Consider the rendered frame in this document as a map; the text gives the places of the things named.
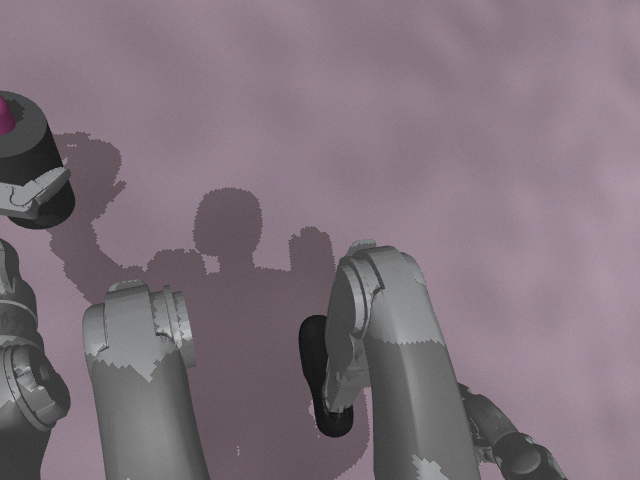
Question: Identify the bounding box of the bottle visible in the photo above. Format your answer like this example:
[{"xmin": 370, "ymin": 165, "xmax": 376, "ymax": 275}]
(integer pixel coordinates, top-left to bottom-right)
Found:
[{"xmin": 0, "ymin": 91, "xmax": 75, "ymax": 230}]

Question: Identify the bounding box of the right robot arm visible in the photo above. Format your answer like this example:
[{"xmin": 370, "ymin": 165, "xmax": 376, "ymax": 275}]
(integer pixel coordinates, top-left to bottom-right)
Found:
[{"xmin": 492, "ymin": 432, "xmax": 568, "ymax": 480}]

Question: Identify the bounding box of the right robot foot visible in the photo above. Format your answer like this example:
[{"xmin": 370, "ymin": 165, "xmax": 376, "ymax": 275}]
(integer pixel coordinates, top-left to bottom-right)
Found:
[{"xmin": 299, "ymin": 315, "xmax": 354, "ymax": 438}]

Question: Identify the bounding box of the left robot hand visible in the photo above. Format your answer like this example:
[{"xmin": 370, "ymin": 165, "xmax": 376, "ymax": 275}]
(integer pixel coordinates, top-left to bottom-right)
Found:
[{"xmin": 0, "ymin": 167, "xmax": 71, "ymax": 220}]

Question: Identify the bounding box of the left robot arm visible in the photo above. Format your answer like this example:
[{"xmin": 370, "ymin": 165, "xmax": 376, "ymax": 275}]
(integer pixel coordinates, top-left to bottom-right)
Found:
[{"xmin": 0, "ymin": 238, "xmax": 71, "ymax": 480}]

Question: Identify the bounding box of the right robot hand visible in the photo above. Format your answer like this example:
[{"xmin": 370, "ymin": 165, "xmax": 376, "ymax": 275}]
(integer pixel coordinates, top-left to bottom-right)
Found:
[{"xmin": 457, "ymin": 382, "xmax": 519, "ymax": 466}]

